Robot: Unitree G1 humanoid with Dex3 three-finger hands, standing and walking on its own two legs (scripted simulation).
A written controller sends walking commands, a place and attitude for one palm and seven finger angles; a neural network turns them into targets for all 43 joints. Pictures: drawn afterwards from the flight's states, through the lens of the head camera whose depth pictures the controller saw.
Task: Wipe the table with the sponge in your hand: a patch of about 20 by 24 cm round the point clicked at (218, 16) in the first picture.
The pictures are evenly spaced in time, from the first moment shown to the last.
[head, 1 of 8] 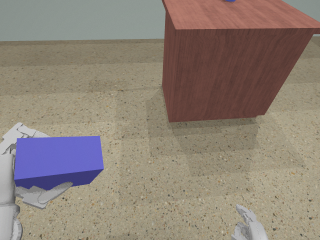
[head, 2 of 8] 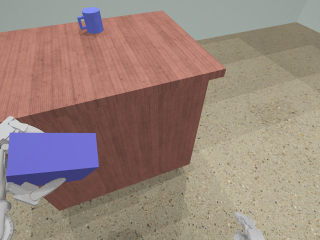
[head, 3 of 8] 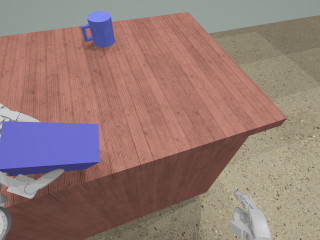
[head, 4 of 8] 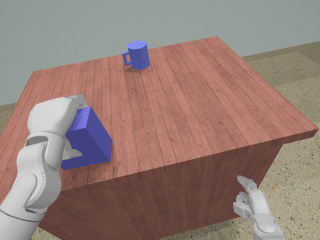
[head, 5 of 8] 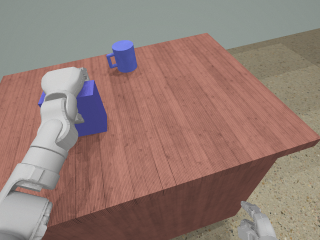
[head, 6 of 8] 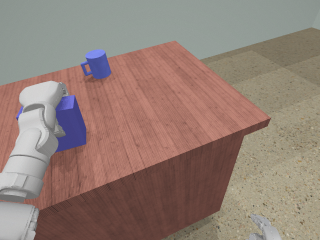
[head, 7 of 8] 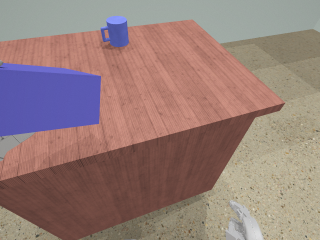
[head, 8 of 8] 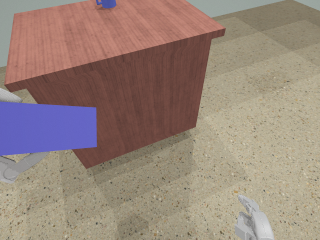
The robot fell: no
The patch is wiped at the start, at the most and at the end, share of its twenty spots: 0.00 1.00 1.00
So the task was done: yes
